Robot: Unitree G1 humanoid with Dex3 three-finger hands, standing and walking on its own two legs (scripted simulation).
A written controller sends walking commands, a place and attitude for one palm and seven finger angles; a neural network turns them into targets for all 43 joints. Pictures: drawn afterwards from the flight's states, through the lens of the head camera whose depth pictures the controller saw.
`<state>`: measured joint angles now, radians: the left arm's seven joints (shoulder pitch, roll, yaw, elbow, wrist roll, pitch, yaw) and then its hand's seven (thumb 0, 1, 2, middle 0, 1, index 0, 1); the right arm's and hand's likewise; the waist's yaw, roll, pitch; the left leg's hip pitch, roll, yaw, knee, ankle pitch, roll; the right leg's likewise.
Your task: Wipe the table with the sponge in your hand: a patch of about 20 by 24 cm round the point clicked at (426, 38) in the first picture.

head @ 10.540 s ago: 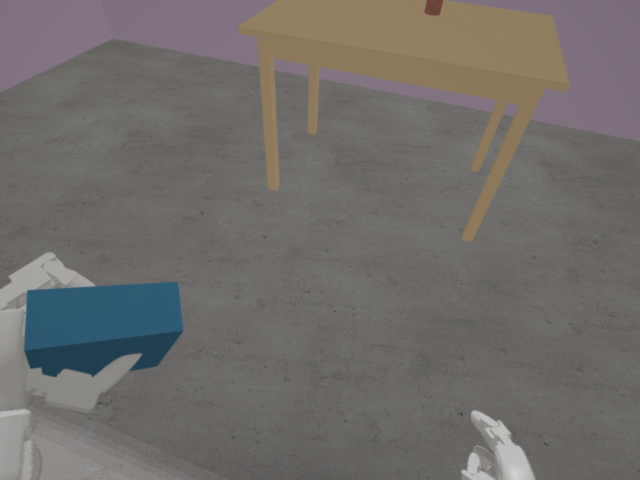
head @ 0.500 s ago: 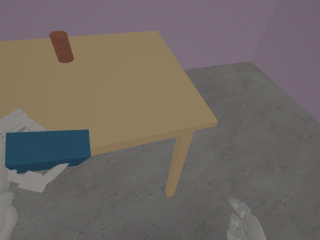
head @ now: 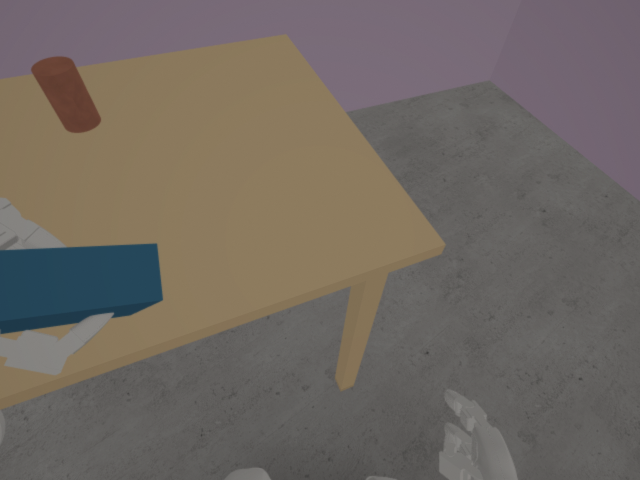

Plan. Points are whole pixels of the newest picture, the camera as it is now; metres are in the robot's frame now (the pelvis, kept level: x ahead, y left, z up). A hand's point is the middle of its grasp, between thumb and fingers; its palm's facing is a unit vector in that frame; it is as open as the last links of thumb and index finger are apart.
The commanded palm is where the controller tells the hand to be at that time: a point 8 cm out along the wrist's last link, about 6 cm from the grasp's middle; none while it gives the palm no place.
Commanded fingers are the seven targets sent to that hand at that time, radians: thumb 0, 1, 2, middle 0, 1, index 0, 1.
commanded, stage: shuffle to correct the standing spot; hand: left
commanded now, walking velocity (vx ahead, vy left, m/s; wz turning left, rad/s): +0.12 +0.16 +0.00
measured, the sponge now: (95, 289) +0.25 +0.22 +0.17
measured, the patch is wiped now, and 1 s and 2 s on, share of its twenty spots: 0.00 0.00 0.00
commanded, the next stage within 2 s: come to a stop and stand still in 0.24 s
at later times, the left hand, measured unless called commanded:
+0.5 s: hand (13, 229) +0.29 +0.29 +0.20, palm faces +0.41 -0.78 -0.47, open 8.9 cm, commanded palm +0.22 +0.34 +0.20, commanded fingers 0.00 0.10 1.30 -1.20 -1.60 -1.20 -1.60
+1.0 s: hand out of the picture +0.31 +0.35 +0.23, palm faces +0.46 -0.75 -0.48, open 8.9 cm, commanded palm +0.22 +0.34 +0.20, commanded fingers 0.00 0.10 1.30 -1.20 -1.60 -1.20 -1.60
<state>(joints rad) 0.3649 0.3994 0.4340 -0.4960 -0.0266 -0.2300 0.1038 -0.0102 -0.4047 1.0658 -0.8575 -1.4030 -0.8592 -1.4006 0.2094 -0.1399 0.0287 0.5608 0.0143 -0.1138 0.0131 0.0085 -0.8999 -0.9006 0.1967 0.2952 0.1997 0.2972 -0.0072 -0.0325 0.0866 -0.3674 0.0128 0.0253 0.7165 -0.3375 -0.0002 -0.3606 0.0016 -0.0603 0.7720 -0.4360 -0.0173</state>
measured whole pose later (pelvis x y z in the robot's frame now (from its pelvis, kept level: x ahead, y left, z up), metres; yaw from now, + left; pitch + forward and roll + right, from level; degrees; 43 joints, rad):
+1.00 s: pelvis +0.06 +0.06 +0.03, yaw +1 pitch +1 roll -1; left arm 0.23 0.52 0.47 -0.34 -0.04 -0.24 0.07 -0.01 -0.40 1.07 -0.86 -1.41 -0.86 -1.40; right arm 0.20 -0.21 0.00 0.57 0.01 -0.14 -0.03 0.01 -0.90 -0.90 0.20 0.30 0.20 0.30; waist 0.05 -0.01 0.06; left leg -0.29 0.03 0.04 0.48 -0.20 0.00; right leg -0.24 0.03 -0.05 0.43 -0.19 -0.03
